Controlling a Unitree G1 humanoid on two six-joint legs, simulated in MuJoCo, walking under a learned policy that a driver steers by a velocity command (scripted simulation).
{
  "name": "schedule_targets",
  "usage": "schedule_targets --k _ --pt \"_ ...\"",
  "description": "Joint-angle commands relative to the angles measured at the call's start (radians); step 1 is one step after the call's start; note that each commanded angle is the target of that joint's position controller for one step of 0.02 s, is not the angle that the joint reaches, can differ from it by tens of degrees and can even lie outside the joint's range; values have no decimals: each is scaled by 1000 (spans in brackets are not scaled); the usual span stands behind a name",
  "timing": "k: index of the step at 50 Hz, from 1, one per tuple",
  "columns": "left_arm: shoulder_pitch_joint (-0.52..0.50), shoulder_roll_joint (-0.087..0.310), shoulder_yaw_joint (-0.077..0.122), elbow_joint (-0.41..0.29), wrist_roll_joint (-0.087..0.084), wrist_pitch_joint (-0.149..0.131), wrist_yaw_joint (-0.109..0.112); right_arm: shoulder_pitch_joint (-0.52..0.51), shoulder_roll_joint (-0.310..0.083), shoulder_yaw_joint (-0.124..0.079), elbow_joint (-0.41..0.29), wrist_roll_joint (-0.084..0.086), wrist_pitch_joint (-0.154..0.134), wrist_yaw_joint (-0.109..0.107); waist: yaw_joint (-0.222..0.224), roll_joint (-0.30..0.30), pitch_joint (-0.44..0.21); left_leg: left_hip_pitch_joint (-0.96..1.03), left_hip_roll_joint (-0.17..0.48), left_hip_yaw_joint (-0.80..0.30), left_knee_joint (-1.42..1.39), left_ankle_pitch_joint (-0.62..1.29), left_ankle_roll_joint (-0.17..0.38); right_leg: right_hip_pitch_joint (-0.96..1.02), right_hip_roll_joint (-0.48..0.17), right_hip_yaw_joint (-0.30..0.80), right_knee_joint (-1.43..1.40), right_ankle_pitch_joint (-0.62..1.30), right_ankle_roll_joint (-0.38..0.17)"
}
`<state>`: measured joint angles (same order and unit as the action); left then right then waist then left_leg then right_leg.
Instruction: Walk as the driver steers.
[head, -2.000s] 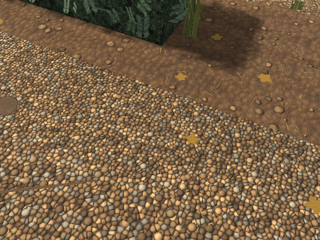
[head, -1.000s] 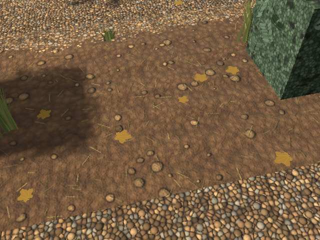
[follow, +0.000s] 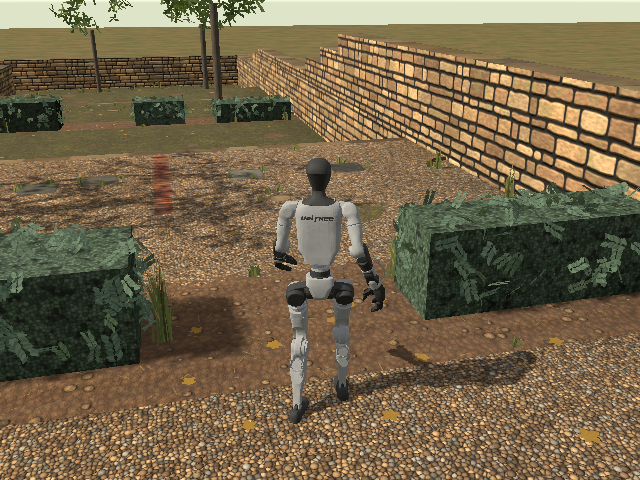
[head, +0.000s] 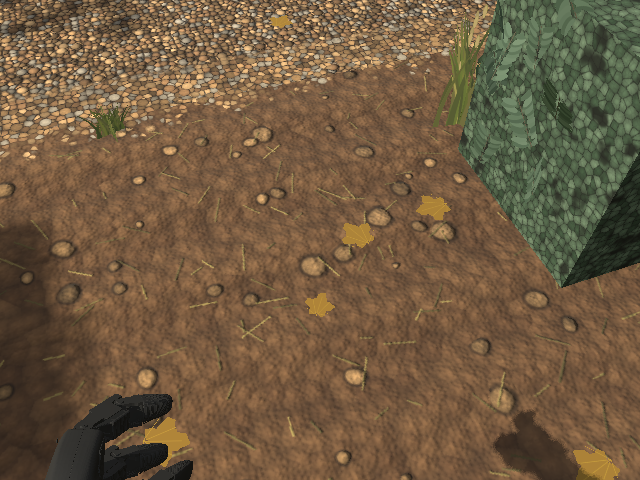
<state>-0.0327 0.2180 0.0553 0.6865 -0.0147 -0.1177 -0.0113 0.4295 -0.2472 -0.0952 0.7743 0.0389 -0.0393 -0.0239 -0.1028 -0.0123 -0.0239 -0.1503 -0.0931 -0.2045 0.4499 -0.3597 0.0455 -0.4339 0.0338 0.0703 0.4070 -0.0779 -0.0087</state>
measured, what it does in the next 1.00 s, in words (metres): walks ahead, turning left: left foot, then right foot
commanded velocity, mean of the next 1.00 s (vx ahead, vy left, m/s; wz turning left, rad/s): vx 0.50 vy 0.00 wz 0.49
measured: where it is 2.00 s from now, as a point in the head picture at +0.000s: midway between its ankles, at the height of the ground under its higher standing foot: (119, 288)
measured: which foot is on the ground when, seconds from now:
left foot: down 0.00-0.02, up 0.04-0.48, down 0.50-1.00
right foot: down 0.00-0.48, up 0.50-0.98, down 1.00-1.00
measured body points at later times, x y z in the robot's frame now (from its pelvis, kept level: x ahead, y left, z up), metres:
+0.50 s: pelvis +0.25 +0.06 -0.02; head +0.30 +0.08 +0.42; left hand +0.17 +0.35 -0.15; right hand +0.56 -0.08 -0.09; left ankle +0.35 +0.19 -0.74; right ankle +0.10 -0.12 -0.73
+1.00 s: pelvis +0.53 +0.15 -0.01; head +0.55 +0.17 +0.44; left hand +0.62 +0.47 -0.08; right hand +0.70 -0.08 -0.13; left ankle +0.35 +0.19 -0.73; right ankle +0.68 +0.12 -0.74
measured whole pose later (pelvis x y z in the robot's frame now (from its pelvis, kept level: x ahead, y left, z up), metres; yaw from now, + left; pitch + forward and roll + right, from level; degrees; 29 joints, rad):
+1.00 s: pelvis +0.53 +0.15 -0.01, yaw +30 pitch +2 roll +0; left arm 0.02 0.26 0.04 0.69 0.00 -0.12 -0.03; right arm 0.38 -0.29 -0.07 0.75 0.02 -0.04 -0.01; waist -0.08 -0.01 0.00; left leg -0.05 -0.09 -0.17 0.49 -0.45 0.06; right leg -0.46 0.01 0.01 0.48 -0.03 -0.04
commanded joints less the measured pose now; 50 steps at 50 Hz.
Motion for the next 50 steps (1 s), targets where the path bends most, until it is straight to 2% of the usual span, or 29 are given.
schedule_targets --k 1,2,3,4,5,6,8,12,15,20,22,23,24,25,26,27,28,29,30,31,34,36,39,41,44,47,48,49,50 --pt "291 204 80 -9 17 -19 18 -132 -54 -8 -121 -13 -26 4 232 20 -217 -281 100 -92 312 218 61 584 -223 176 -12 -41 -113" --pt "364 260 94 18 24 -8 16 -25 -25 7 -147 6 -34 2 192 -269 -290 -582 6 19 561 -176 17 810 -430 543 -70 -192 -267" --pt "357 192 82 18 9 -3 16 -14 -117 -11 -122 11 -35 0 194 -210 -221 -701 86 25 716 -185 3 769 -456 602 -89 -345 -280" --pt "325 133 65 8 7 1 19 -80 -150 -19 -124 1 -29 2 206 -139 -121 -737 116 37 777 -97 -3 684 -412 489 -107 -308 -248" --pt "278 110 53 3 12 7 17 -121 -139 -20 -128 -12 -22 3 190 -77 -65 -714 140 57 779 -30 -12 588 -364 383 -132 -207 -221" --pt "245 95 47 9 16 11 15 -155 -129 -21 -141 -21 -20 7 170 -64 -18 -702 159 61 756 17 -15 509 -335 314 -154 -121 -208" --pt "220 84 39 22 21 10 10 -172 -93 -16 -157 -11 -12 18 135 -81 17 -648 186 75 717 54 -18 400 -295 194 -196 2 -183" --pt "221 138 54 69 17 3 9 -244 -57 3 -186 -15 -4 31 120 -63 38 -640 201 111 566 183 -43 341 -283 32 -235 174 -184" --pt "230 171 59 94 9 9 15 -325 -45 16 -199 -17 -10 48 142 -56 43 -557 192 155 372 358 -32 321 -252 -83 -235 203 -153" --pt "300 228 70 132 -13 23 17 -439 -72 14 -248 -12 -6 76 167 -58 64 -502 162 214 207 332 14 438 -296 -157 -190 251 -117" --pt "306 261 79 135 -19 35 22 -419 -105 0 -257 -19 1 80 135 -80 37 -410 107 271 182 221 52 482 -303 -199 -82 532 -96" --pt "307 278 84 134 -21 43 26 -350 -130 -15 -244 -22 5 80 89 -88 -5 -303 66 302 163 188 77 486 -294 -225 36 681 -83" --pt "304 270 79 131 -21 50 32 -190 -172 -41 -198 -20 9 74 2 -65 -81 -79 22 317 105 238 112 420 -264 -256 235 730 -57" --pt "321 229 61 111 5 48 37 -17 -250 -72 -159 -19 16 55 -64 39 -176 246 133 122 107 281 171 164 -225 -262 553 436 -13" --pt "417 94 10 45 36 22 18 -55 -358 -76 -169 -12 2 55 63 312 -298 572 393 -465 -11 84 369 -277 -24 -155 904 -489 38" --pt "307 192 26 41 3 -15 2 7 -266 -52 -187 -15 -1 53 -29 196 -390 602 413 -597 -129 -47 360 -375 -32 29 997 -489 22" --pt "225 217 33 15 -27 -28 -2 -37 -227 -38 -177 -24 -10 52 -30 151 -247 502 386 -462 -142 32 311 -440 -70 20 978 -389 7" --pt "206 200 25 12 -14 -34 7 -104 -206 -30 -185 -21 -16 49 13 51 -165 347 347 -357 -142 145 280 -396 -110 19 895 -306 4" --pt "203 201 29 18 12 -31 17 -170 -182 -20 -193 -24 -17 48 57 21 -105 200 313 -269 -152 271 261 -325 -137 15 812 -267 13" --pt "222 207 35 16 20 -19 18 -205 -165 -12 -207 -36 -21 46 95 41 -87 101 292 -226 -173 356 256 -251 -155 23 772 -246 17" --pt "222 174 31 10 30 12 20 -214 -164 -11 -195 -29 -29 37 124 47 -46 -41 258 -154 -212 447 260 -196 -146 0 650 -209 48" --pt "157 145 19 -9 35 18 20 -191 -182 -16 -177 -26 -30 24 110 49 -15 -83 231 -96 -222 466 244 -203 -130 -13 519 -89 66" --pt "55 111 1 -23 30 14 7 -150 -173 -12 -144 -22 -29 16 62 76 2 -122 181 -20 -216 404 188 -115 -96 -29 284 149 63" --pt "-1 115 -1 -37 18 9 -3 -108 -178 -11 -119 -20 -31 18 32 88 17 -118 195 -35 -219 326 177 -70 -76 -32 210 228 57" --pt "-64 145 5 -67 10 2 -14 -60 -181 -11 -87 -17 -29 21 9 89 47 -7 244 -97 -166 302 176 -113 -71 -18 133 162 27" --pt "-40 166 15 -73 10 -7 -22 -49 -189 -14 -70 -21 -17 16 30 117 44 92 280 -146 -97 409 158 -84 -53 -35 83 26 -15" --pt "17 174 22 -60 11 -10 -21 -65 -188 -14 -72 -20 -12 16 65 125 24 99 263 -135 -45 520 143 -2 -34 -59 45 13 -36" --pt "123 201 38 -33 19 -13 -16 -78 -169 -6 -77 -21 -11 16 117 114 -47 80 214 -97 69 653 118 162 -38 -59 34 41 -70" --pt "291 250 53 -11 29 -14 -10 -101 -136 10 -102 -34 -14 15 194 52 -188 -46 160 -39 313 561 80 426 -171 72 78 102 -140"
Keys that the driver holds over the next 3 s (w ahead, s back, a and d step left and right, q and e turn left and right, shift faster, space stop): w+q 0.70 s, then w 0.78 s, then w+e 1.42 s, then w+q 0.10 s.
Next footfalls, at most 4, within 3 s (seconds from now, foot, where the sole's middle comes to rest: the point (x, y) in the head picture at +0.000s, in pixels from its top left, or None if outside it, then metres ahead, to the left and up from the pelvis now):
0.50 left None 0.38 0.20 -0.77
1.00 right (234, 380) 0.71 0.14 -0.77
1.52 left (78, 342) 0.84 0.49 -0.77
2.06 right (141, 222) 1.20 0.38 -0.77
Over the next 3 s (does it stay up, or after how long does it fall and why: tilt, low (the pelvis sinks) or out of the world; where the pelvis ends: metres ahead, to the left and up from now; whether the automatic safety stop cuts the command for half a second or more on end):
stays up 1.52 0.47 0.00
